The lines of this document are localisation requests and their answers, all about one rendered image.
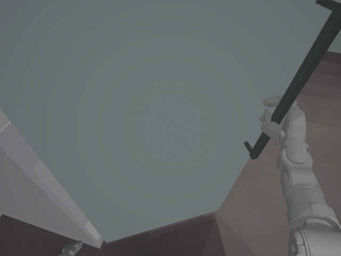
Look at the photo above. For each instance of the fridge door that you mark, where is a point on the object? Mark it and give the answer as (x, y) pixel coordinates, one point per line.
(140, 108)

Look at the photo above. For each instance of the right robot forearm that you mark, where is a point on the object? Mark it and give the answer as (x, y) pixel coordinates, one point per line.
(307, 207)

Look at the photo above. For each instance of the handle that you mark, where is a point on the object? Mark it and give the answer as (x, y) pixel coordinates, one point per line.
(325, 38)

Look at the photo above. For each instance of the robot right hand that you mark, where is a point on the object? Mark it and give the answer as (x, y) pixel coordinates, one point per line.
(293, 123)

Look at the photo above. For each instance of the robot left hand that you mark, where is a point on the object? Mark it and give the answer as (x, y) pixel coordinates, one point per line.
(72, 249)

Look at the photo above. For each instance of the right robot upper arm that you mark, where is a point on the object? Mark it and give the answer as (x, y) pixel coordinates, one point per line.
(313, 242)

